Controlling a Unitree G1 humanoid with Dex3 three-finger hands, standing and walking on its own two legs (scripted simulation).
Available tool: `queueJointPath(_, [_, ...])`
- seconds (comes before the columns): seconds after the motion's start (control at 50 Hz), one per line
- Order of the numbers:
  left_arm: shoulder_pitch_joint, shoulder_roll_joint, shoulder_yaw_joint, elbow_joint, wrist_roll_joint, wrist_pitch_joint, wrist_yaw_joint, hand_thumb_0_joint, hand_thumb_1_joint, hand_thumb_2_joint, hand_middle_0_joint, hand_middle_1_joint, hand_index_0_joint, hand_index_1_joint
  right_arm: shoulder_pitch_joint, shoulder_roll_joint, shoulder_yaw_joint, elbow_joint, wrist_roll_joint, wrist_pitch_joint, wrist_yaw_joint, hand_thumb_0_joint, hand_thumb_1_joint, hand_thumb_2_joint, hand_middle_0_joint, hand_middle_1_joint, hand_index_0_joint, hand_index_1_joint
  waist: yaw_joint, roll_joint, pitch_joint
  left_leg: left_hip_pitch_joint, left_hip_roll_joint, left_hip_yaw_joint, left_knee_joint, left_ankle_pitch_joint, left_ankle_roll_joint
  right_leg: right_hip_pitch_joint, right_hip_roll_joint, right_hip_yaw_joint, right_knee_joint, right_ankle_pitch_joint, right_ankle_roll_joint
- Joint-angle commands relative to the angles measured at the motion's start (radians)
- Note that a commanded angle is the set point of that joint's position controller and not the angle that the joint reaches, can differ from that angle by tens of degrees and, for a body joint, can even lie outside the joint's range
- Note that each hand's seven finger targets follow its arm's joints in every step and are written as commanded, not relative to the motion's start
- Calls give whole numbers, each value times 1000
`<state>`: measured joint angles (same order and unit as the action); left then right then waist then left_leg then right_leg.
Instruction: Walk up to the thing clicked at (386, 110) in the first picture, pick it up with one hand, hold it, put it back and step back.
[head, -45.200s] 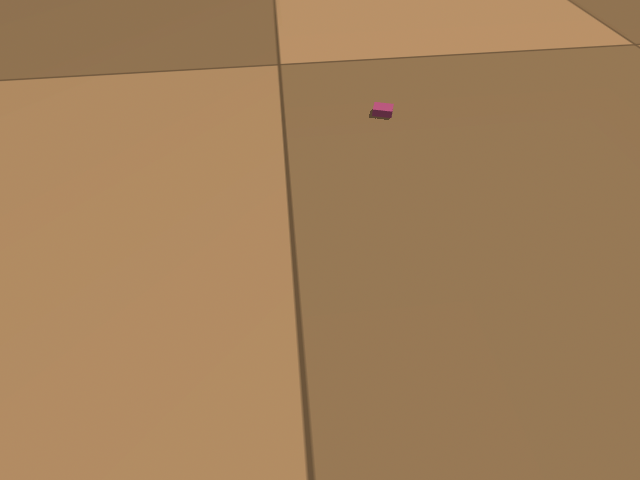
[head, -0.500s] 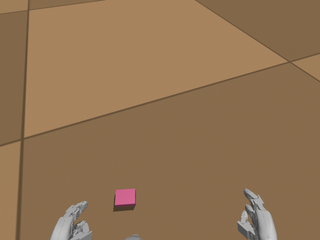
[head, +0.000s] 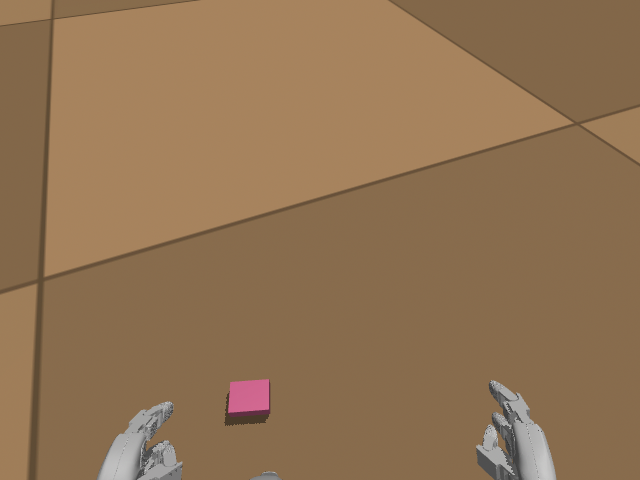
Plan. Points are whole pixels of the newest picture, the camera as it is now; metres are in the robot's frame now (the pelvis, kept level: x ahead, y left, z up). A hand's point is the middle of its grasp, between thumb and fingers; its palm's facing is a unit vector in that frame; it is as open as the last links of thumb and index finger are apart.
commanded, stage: home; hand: left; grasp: from above
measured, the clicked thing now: (250, 397) +0.45 +0.20 -0.69
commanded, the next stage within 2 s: stand in 0.26 s
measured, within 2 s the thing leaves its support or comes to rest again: neither
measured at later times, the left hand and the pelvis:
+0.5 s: hand out of the picture +0.15 +0.21 -0.08, palm faces +0.01 -0.95 -0.32, open 7.4 cm; pelvis -0.01 +0.00 +0.02, yaw +0 degrees
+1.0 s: hand out of the picture +0.02 +0.24 -0.10, palm faces +0.04 -0.95 -0.31, open 7.4 cm; pelvis -0.01 +0.01 +0.06, yaw +0 degrees
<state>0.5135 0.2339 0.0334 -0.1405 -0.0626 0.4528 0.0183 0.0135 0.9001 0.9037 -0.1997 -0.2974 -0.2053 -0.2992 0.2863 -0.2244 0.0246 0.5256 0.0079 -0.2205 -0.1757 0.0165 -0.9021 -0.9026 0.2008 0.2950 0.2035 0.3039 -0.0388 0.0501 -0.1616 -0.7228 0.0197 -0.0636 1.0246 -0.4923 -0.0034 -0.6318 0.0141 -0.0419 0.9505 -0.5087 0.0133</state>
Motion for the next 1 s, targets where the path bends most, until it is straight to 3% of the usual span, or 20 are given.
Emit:
queueJointPath(0.0, [-4, 99, 57, -189, 9, -49, 12, 0, 900, 900, -200, -301, -200, -300, -55, -127, -54, -168, 2, -50, -14, 0, -902, -899, 199, 299, 199, 299, -6, -13, -102, 152, -14, 17, -151, 263, 18, 19, 17, -17, -142, 258, -12])
queueJointPath(0.2, [-3, 106, 57, -199, 10, -44, 12, 0, 900, 900, -200, -301, -200, -300, -56, -126, -52, -173, 3, -45, -11, 0, -902, -899, 199, 299, 199, 299, -3, 2, -103, 153, -13, 16, -150, 276, 17, 24, 15, -16, -138, 269, -14])
queueJointPath(0.28, [-17, 101, 48, -203, 11, -43, 11, 0, 900, 900, -200, -301, -200, -300, -57, -130, -53, -169, 4, -45, -11, 0, -901, -899, 199, 299, 199, 299, -4, 11, -73, 146, -8, 8, -168, 240, 14, 1, 19, -23, -135, 226, -18])
queueJointPath(0.32, [-6, 103, 60, -200, 8, -44, 13, 0, 900, 900, -200, -301, -200, -300, -59, -126, -52, -168, 3, -44, -10, 0, -902, -899, 199, 299, 199, 299, 1, 19, -102, 150, -6, -1, -171, 253, 11, 15, 19, -26, -127, 236, -20])
queueJointPath(0.34, [-306, 187, 54, 151, 128, -252, 50, 0, 900, 901, -200, -302, -200, -301, -142, -221, -81, 96, -127, 50, 50, 0, -903, -899, 199, 299, 199, 299, 87, -38, 161, 156, 39, -23, -268, 395, 66, 172, -59, 76, -184, 256, -55])
queueJointPath(0.36, [-210, 199, 75, 334, 133, -324, 45, 0, 900, 900, -200, -300, -200, -301, -143, -230, -101, 97, -118, 86, 76, 0, -900, -900, 200, 300, 200, 300, 76, -113, 58, 238, 22, 3, -245, 431, 74, 219, -69, 118, -219, 284, -91])
queueJointPath(0.38, [-210, 202, 70, 376, 128, -360, 36, 0, 900, 900, -200, -300, -200, -301, -124, -247, -108, 68, -124, 104, 91, 0, -900, -900, 200, 300, 200, 300, 48, -99, 37, 275, 18, -12, -238, 435, 76, 203, -64, 141, -231, 345, -97])
queueJointPath(0.42, [-249, 219, 54, 471, 134, -403, 30, 0, 900, 900, -200, -300, -200, -301, -110, -216, -102, 127, -90, 118, 124, 0, -900, -900, 200, 300, 200, 300, 46, -86, 3, 314, 3, 4, -271, 413, 64, 301, -102, 166, -239, 408, -93])
queueJointPath(0.46, [-285, 208, 58, 563, 113, -408, 25, 0, 900, 900, -200, -300, -200, -301, -133, -202, -103, 163, -60, 129, 148, 0, -900, -900, 200, 300, 200, 300, 58, -109, 17, 360, -3, 8, -303, 395, 61, 298, -100, 143, -283, 365, -73])
queueJointPath(0.54, [-335, 190, 57, 716, 106, -430, 27, 0, 900, 900, -200, -300, -200, -301, -155, -203, -111, 236, -64, 150, 159, 0, -900, -900, 200, 300, 200, 300, 63, -16, 74, 410, 31, -50, -438, 242, 70, 275, -86, 119, -339, 222, -49])
queueJointPath(0.58, [-330, 185, 57, 790, 105, -442, 27, 0, 900, 900, -200, -300, -200, -301, -166, -210, -112, 264, -66, 154, 159, 0, -900, -900, 200, 300, 200, 300, 71, 12, 72, 427, 54, -80, -487, 290, 72, 334, -79, 96, -339, 275, -38])
queueJointPath(0.62, [-317, 176, 54, 856, 104, -449, 25, 0, 900, 900, -200, -300, -200, -301, -172, -214, -112, 295, -63, 161, 155, 0, -900, -900, 200, 300, 200, 300, 76, 22, 105, 429, 69, -104, -550, 259, 70, 360, -75, 89, -381, 272, -32])
queueJointPath(0.7, [-331, 202, 55, 960, 100, -468, 25, 0, 900, 900, -200, -300, -200, -301, -147, -217, -112, 359, -55, 174, 145, 0, -900, -900, 200, 300, 200, 300, 54, -59, 117, 520, 44, -46, -545, 389, 47, 409, -108, 122, -477, 395, -39])
queueJointPath(0.74, [-331, 204, 52, 1004, 95, -468, 27, 0, 900, 900, -200, -300, -200, -301, -143, -228, -112, 391, -50, 180, 143, 0, -900, -900, 200, 300, 200, 300, 52, -40, 133, 531, 50, -55, -591, 355, 46, 431, -105, 115, -509, 372, -36])
queueJointPath(0.78, [-338, 205, 51, 1042, 93, -468, 29, 0, 900, 900, -200, -300, -200, -301, -141, -231, -110, 415, -46, 182, 142, 0, -900, -900, 200, 300, 200, 300, 53, -37, 126, 552, 61, -59, -615, 416, 46, 473, -109, 109, -519, 409, -31])
queueJointPath(0.88, [-343, 211, 42, 1124, 93, -464, 27, 0, 900, 900, -200, -300, -200, -301, -146, -241, -109, 468, -41, 192, 139, 0, -900, -900, 200, 300, 200, 300, 50, -27, 199, 540, 65, -66, -702, 276, 35, 478, -104, 109, -582, 326, -24])
queueJointPath(0.94, [-341, 216, 41, 1156, 93, -466, 25, 0, 900, 900, -200, -300, -200, -301, -159, -242, -110, 486, -39, 190, 140, 0, -900, -900, 200, 300, 200, 300, 55, -37, 183, 575, 70, -65, -715, 319, 34, 492, -110, 111, -597, 351, -27])
queueJointPath(0.98, [-347, 218, 40, 1172, 93, -465, 24, 0, 900, 900, -200, -300, -200, -301, -156, -241, -107, 503, -38, 191, 140, 0, -900, -900, 200, 300, 200, 300, 53, -27, 193, 566, 71, -67, -735, 291, 30, 498, -109, 109, -606, 343, -24])
